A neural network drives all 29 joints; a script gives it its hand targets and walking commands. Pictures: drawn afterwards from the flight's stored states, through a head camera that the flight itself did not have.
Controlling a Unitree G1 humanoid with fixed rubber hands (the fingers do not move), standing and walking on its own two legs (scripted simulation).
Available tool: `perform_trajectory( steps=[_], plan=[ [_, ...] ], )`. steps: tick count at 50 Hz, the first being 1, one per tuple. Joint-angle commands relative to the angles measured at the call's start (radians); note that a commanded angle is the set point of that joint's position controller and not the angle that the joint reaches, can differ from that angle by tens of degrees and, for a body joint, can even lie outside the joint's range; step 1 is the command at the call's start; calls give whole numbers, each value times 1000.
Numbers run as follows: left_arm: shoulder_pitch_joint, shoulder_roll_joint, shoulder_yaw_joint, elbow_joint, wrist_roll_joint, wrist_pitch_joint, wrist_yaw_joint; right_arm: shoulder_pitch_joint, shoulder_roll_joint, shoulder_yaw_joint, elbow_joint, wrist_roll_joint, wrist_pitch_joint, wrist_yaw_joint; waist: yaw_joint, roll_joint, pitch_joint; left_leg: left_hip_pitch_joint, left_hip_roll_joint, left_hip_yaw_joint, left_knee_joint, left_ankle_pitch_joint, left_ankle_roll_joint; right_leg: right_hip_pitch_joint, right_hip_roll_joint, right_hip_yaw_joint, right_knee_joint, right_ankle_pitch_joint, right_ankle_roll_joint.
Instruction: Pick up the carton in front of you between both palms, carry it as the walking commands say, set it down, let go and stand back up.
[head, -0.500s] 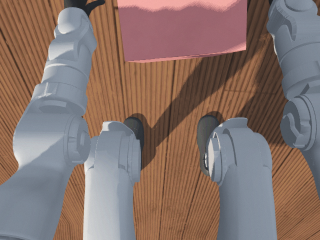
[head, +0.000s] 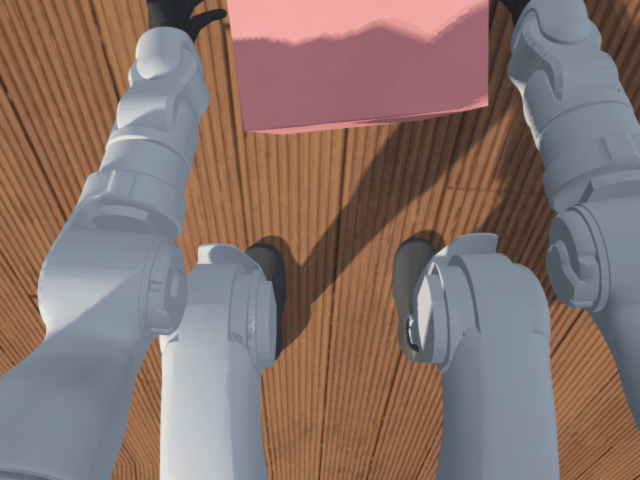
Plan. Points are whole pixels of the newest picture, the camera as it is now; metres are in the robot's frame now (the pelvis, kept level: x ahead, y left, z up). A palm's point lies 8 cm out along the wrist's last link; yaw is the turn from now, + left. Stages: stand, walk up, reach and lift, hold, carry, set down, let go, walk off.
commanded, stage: reach and lift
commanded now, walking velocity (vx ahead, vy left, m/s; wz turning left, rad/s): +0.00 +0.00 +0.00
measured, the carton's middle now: (349, 31) +0.53 -0.03 -0.25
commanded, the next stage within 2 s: none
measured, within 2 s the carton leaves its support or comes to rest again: leaves its support in 0.38 s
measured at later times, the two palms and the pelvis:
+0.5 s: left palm (178, 13) +0.53 +0.12 -0.14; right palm out of the picture +0.52 -0.18 -0.15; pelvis +0.01 +0.00 +0.00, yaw -1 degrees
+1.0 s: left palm out of the picture +0.49 +0.12 +0.06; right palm out of the picture +0.48 -0.18 +0.05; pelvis +0.00 +0.01 +0.12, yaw -2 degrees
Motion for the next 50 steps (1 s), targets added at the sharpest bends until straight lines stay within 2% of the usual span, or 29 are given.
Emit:
perform_trajectory(
  steps=[1,4,5,7,10,14,17,21,24,27,29,33,36,38,42,50],
  plan=[
    [-268,-11,-35,-99,-13,-21,0,-297,-12,26,-89,8,-20,0,-19,-37,-1123,548,-14,89,-145,236,7,580,2,-52,-195,247,0],
    [-275,-42,-10,-75,20,-23,10,-308,4,2,-67,-30,-24,-10,-31,-24,-1118,579,-24,87,-146,233,3,584,12,-55,-202,234,2],
    [-322,-148,-50,-104,15,-23,-5,-353,121,46,-90,-20,-24,8,-21,-24,-1116,586,-34,90,-148,240,9,589,20,-57,-203,233,-3],
    [-438,-384,-105,-111,21,-20,-51,-457,376,109,-86,-16,-21,56,-27,-29,-1112,559,-52,91,-144,251,18,580,35,-60,-195,256,-10],
    [-575,-720,-133,-130,73,18,-148,-581,722,132,-115,-63,16,154,-39,-28,-1075,531,-83,101,-120,230,21,558,63,-73,-177,239,-15],
    [-610,-900,-114,-197,109,67,-229,-572,917,113,-180,-93,66,231,-43,-17,-1081,497,-102,122,-106,242,31,533,77,-97,-161,258,-18],
    [-605,-1009,-145,-262,75,86,-249,-578,1014,144,-276,-62,86,252,-44,-15,-1233,559,-108,126,-91,343,33,594,86,-110,-142,354,-18],
    [-602,-1140,-234,-400,16,112,-241,-600,1116,223,-487,-15,111,243,-58,-29,-1584,689,-117,135,-84,491,23,802,100,-125,-130,532,-9],
    [-597,-1200,-302,-528,8,146,-227,-582,1185,273,-626,-11,150,222,-62,-55,-1812,738,-130,145,-109,525,16,949,115,-135,-151,612,3],
    [-571,-1213,-330,-627,39,184,-220,-506,1238,293,-689,-33,200,213,-48,-76,-1857,753,-142,154,-161,456,19,972,129,-146,-206,550,11],
    [-533,-1220,-318,-611,70,212,-227,-451,1277,279,-654,-62,234,219,-33,-76,-1744,713,-143,155,-213,351,22,898,134,-150,-257,433,10],
    [-453,-1242,-193,-437,181,259,-252,-363,1334,172,-458,-158,281,249,-1,-61,-1395,584,-132,145,-326,114,34,703,132,-143,-370,161,1],
    [-436,-1252,-97,-367,259,278,-269,-353,1338,76,-369,-227,294,268,8,-50,-1309,575,-131,135,-393,52,43,667,133,-135,-437,80,-7],
    [-434,-1259,-61,-347,287,282,-278,-351,1334,31,-349,-259,295,275,-1,-44,-1318,594,-132,131,-429,54,44,685,134,-133,-471,81,-10],
    [-418,-1289,-54,-341,302,285,-292,-338,1345,4,-356,-288,293,281,-18,-30,-1385,661,-135,127,-491,82,39,759,137,-132,-528,116,-11],
    [-329,-1368,-175,-424,246,308,-308,-271,1426,125,-479,-243,313,287,-20,-31,-1556,845,-137,123,-589,180,26,958,144,-130,-619,223,1]
  ],
)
